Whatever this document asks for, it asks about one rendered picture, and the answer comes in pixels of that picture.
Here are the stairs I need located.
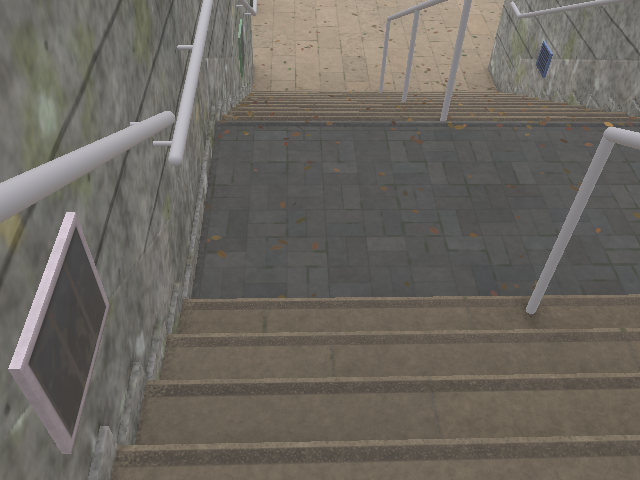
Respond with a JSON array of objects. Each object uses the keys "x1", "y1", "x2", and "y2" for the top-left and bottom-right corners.
[
  {"x1": 222, "y1": 90, "x2": 640, "y2": 122},
  {"x1": 111, "y1": 294, "x2": 640, "y2": 480}
]

